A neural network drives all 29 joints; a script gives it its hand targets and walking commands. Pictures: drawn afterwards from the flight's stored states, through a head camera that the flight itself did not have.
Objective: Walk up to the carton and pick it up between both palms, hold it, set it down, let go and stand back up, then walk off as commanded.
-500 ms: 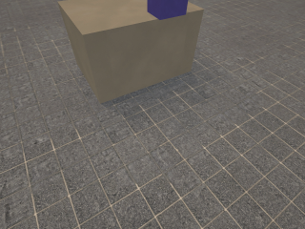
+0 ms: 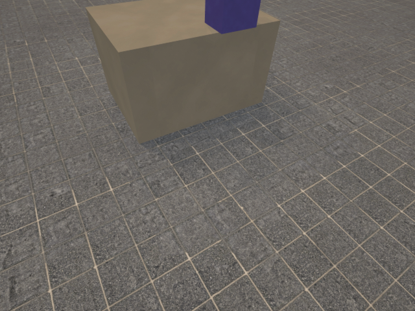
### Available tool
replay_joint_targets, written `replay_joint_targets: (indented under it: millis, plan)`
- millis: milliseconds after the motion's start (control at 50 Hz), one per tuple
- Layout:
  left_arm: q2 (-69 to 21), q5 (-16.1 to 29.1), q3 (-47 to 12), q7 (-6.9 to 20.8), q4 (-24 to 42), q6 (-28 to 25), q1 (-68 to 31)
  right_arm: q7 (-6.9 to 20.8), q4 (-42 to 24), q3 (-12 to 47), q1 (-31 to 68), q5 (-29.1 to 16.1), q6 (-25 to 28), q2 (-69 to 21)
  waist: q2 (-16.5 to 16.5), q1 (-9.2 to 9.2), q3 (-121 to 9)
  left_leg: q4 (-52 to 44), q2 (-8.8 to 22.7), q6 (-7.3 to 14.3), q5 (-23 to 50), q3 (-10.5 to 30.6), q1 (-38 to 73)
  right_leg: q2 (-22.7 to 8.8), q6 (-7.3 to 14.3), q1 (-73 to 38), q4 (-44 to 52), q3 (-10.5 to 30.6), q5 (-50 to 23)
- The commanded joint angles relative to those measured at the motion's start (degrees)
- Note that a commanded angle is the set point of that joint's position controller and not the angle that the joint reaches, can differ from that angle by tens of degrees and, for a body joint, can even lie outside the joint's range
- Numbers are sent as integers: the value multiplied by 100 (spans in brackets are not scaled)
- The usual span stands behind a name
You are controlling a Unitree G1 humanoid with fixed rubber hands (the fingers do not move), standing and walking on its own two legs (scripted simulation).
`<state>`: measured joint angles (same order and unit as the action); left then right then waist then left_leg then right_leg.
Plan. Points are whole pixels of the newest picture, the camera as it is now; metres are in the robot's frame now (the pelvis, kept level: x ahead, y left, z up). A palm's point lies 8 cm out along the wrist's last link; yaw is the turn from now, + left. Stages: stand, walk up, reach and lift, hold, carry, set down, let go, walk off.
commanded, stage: stand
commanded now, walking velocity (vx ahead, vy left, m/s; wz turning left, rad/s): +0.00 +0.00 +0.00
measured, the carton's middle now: (232, 1) +1.76 -0.15 +0.01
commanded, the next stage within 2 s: walk up in 0.94 s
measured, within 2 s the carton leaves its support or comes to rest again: neither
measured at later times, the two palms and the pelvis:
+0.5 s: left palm out of the picture +0.07 +0.29 -0.13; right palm out of the picture +0.09 -0.28 -0.12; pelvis +0.00 +0.01 +0.00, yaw +1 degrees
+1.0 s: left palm out of the picture +0.07 +0.30 -0.13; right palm out of the picture +0.10 -0.27 -0.12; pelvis +0.02 +0.02 +0.00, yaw +1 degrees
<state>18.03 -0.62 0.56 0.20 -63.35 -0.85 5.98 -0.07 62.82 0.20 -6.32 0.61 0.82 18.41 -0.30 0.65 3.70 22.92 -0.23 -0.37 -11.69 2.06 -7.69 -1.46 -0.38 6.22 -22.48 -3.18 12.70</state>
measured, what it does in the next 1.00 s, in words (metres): stands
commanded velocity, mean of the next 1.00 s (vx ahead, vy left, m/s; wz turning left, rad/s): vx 0.00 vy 0.00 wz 0.00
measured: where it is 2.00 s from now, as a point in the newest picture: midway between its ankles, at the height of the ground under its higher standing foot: outside the picture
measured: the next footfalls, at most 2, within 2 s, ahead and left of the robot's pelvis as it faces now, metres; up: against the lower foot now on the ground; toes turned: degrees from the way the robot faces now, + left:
right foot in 1.44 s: +0.20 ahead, -0.18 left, +0.00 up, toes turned +8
left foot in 1.86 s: +0.36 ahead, +0.04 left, +0.00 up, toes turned +29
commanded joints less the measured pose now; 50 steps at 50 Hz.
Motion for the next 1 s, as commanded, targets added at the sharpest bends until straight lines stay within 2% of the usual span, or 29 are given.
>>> replay_joint_targets:
  millis: [0, 20, 80, 120, 180, 220, 240, 320, 340, 360, 400, 420, 460, 500, 520, 540, 560, 600, 620, 640, 680, 760, 800, 840, 860, 880, 920, 940, 980]
  plan:
    - [1318, -2, 232, -70, 356, -129, -264, -68, -382, -208, 361, 12, 146, 1222, 97, 9, -379, -493, 667, 212, 739, 476, -102, -645, 181, 0, 643, 570, -468]
    - [1295, 4, 224, -73, 399, -126, -333, -54, -399, -204, 359, 2, 148, 1192, -49, -5, -408, -492, 644, 186, 797, 508, -135, -617, 153, -27, 625, 520, -434]
    - [1279, 13, 209, -54, 373, -130, -257, -58, -324, -218, 337, -8, 152, 1252, 38, 10, -448, -471, 655, 198, 773, 526, -130, -659, 166, -37, 631, 544, -570]
    - [1353, -7, 232, -65, 367, -110, -258, -70, -331, -236, 297, -1, 135, 1310, 229, -31, -360, -503, 644, 181, 770, 459, -224, -647, 149, -21, 637, 537, -544]
    - [1285, 0, 212, -52, 349, -123, -231, -61, -365, -237, 292, 9, 126, 1315, -39, -15, -377, -488, 649, 183, 895, 500, -206, -637, 124, -100, 621, 483, -645]
    - [1359, 7, 235, -63, 339, -124, -270, -70, -307, -205, 264, -17, 132, 1275, 2, -4, -504, -536, 655, 196, 912, 535, -130, -667, 151, -180, 610, 538, -565]
    - [1282, 18, 211, -64, 365, -123, -237, -82, -299, -206, 327, -28, 137, 1258, 210, 8, -457, -488, 665, 204, 948, 494, -168, -685, 180, -105, 612, 552, -626]
    - [1337, 9, 206, -63, 358, -98, -198, -69, -282, -213, 304, 11, 134, 1317, -66, 25, -298, -535, 673, 194, 925, 554, -172, -651, 132, -31, 635, 472, -539]
    - [1330, -4, 219, -62, 332, -80, -238, -73, -286, -244, 332, -5, 131, 1375, 103, -17, -450, -529, 669, 186, 935, 564, -146, -663, 133, -94, 632, 469, -582]
    - [1234, 18, 194, -60, 337, -87, -174, -77, -301, -236, 298, -5, 130, 1368, 159, 33, -433, -523, 646, 193, 878, 537, -158, -666, 118, -131, 632, 466, -564]
    - [1383, 24, 223, -59, 341, -102, -227, -67, -315, -227, 290, -18, 118, 1287, -44, -46, -445, -543, 684, 173, 1080, 564, -83, -635, 116, -69, 611, 415, -604]
    - [1314, 26, 205, -59, 324, -110, -178, -66, -315, -222, 307, -30, 124, 1291, 140, -3, -533, -496, 696, 197, 1105, 554, -108, -672, 113, -155, 611, 479, -652]
    - [1271, -3, 209, -56, 339, -108, -170, -74, -284, -234, 299, -29, 150, 1336, 58, -22, -464, -535, 674, 212, 1095, 583, -149, -703, 116, -177, 588, 464, -816]
    - [1352, 3, 242, -70, 339, -102, -152, -66, -276, -225, 354, -11, 126, 1321, 104, 48, -470, -520, 660, 184, 1203, 527, -94, -681, 131, -141, 583, 464, -755]
    - [1273, -8, 211, -72, 335, -106, -158, -69, -280, -265, 297, 0, 124, 1373, -1, -9, -496, -497, 672, 189, 1194, 520, -50, -685, 111, -142, 610, 403, -836]
    - [1342, 15, 229, -74, 341, -108, -215, -81, -279, -231, 309, -21, 132, 1291, 6, -42, -451, -508, 677, 197, 1287, 553, -75, -685, 125, -105, 578, 457, -832]
    - [1292, 14, 219, -79, 328, -118, -158, -62, -266, -241, 372, 16, 121, 1327, 189, 32, -411, -491, 645, 195, 1179, 534, -114, -688, 141, -146, 610, 438, -766]
    - [1294, 9, 218, -78, 362, -92, -209, -68, -320, -238, 431, -20, 111, 1307, 59, -9, -542, -533, 650, 199, 1067, 572, -104, -679, 116, -199, 599, 420, -674]
    - [1269, 6, 206, -70, 334, -91, -126, -67, -314, -271, 405, -35, 111, 1380, 125, 19, -422, -548, 630, 192, 1019, 556, -145, -707, 120, -130, 660, 419, -658]
    - [1348, 2, 214, -64, 343, -94, -190, -76, -285, -232, 315, -33, 123, 1256, -140, -10, -454, -530, 680, 199, 1064, 583, -137, -713, 119, -175, 616, 413, -685]
    - [1330, -5, 226, -73, 301, -95, -98, -66, -271, -240, 290, -24, 111, 1365, 101, -15, -392, -542, 634, 219, 1070, 577, -117, -701, 133, -119, 637, 398, -700]
    - [1292, -10, 222, -72, 302, -114, -142, -68, -292, -240, 291, -3, 132, 1341, 16, -26, -418, -546, 658, 215, 1278, 591, -87, -696, 119, -166, 581, 364, -778]
    - [1260, 10, 202, -83, 346, -99, -165, -61, -293, -245, 354, -12, 123, 1366, 159, 8, -523, -500, 665, 205, 1383, 537, -48, -713, 88, -212, 598, 387, -844]
    - [1321, 10, 207, -81, 314, -89, -196, -79, -297, -228, 319, -33, 115, 1324, -9, -49, -429, -505, 678, 201, 1438, 556, -74, -707, 103, -189, 581, 377, -984]
    - [1321, 22, 228, -93, 300, -91, -154, -66, -304, -247, 310, -18, 111, 1319, 99, -34, -532, -507, 683, 223, 1482, 578, -61, -701, 88, -264, 589, 349, -899]
    - [1288, 14, 235, -96, 304, -91, -143, -84, -333, -244, 294, -18, 112, 1329, 52, -45, -524, -534, 670, 224, 1496, 579, -14, -721, 93, -279, 598, 364, -911]
    - [1241, 8, 213, -84, 333, -94, -154, -90, -304, -250, 264, -14, 127, 1367, 83, -8, -586, -516, 676, 214, 1644, 584, 0, -721, 117, -338, 525, 340, -907]
    - [1321, 7, 217, -94, 303, -86, -211, -86, -293, -220, 354, -14, 119, 1297, -19, -17, -585, -454, 714, 206, 1782, 600, 23, -732, 98, -299, 548, 336, -1044]
    - [1278, 12, 228, -87, 325, -72, -162, -96, -313, -254, 322, -33, 115, 1372, 73, 21, -599, -461, 638, 171, 1648, 508, -46, -728, 85, -370, 568, 355, -1051]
